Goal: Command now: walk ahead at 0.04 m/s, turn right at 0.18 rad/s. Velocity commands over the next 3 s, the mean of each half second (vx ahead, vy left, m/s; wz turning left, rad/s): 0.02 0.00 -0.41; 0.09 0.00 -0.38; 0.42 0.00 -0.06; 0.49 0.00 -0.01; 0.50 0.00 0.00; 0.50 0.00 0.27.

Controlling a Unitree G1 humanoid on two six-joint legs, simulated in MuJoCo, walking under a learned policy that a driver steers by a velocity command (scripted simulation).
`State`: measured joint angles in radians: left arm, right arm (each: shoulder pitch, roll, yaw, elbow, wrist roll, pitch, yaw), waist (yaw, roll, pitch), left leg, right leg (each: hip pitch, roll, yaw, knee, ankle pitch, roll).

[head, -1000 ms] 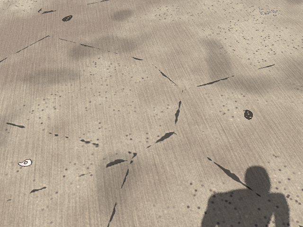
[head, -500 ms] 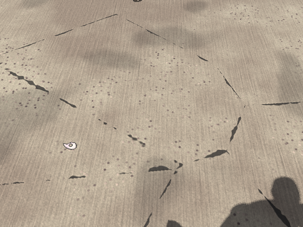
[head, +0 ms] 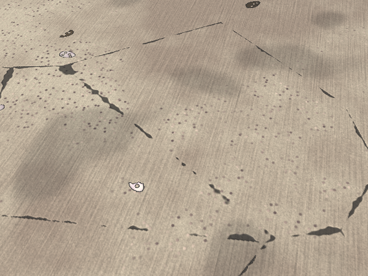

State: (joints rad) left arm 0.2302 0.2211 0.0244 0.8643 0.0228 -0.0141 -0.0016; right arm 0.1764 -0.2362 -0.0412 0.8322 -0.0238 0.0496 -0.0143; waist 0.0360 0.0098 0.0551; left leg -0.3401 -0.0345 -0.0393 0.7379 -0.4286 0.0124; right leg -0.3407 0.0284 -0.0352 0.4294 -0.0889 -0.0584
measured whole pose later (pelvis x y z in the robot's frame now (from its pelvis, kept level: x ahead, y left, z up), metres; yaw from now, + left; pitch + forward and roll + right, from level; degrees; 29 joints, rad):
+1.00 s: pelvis +0.05 -0.02 +0.00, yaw -28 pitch +0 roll +0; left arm 0.31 0.27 0.05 0.78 0.02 0.02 -0.01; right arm 0.25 -0.26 -0.03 0.77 -0.04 -0.02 -0.01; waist 0.00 -0.03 -0.01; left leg -0.21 -0.04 0.01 0.47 -0.27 0.05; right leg -0.27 0.12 0.14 0.67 -0.42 -0.08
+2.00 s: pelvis +0.48 -0.29 -0.02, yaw -28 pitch +1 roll +0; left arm 0.45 0.22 0.02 1.02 0.01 -0.07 0.01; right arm 0.03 -0.22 -0.02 0.80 -0.05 -0.07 0.01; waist 0.05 -0.01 0.07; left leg -0.45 -0.03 0.11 0.56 -0.12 0.11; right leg 0.00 0.05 -0.04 0.70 -0.44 -0.07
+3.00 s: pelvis +0.94 -0.56 +0.00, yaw -17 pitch +1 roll -1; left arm 0.42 0.18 0.03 1.04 0.02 -0.10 0.03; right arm 0.05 -0.20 -0.03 0.87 -0.03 -0.02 0.05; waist 0.04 0.02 0.06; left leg -0.57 0.04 0.11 0.64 -0.07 0.10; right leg 0.12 0.04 -0.25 0.22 -0.35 -0.04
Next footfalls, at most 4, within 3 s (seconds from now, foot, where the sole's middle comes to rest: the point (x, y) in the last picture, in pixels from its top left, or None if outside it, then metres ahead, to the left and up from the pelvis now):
0.06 left None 0.05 0.11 -0.77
0.44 right None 0.02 -0.11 -0.77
0.96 left None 0.11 0.05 -0.77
1.40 right None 0.28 -0.28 -0.77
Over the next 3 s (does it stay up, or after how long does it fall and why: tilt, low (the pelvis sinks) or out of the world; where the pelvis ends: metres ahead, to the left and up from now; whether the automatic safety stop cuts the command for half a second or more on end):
stays up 0.94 -0.56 0.00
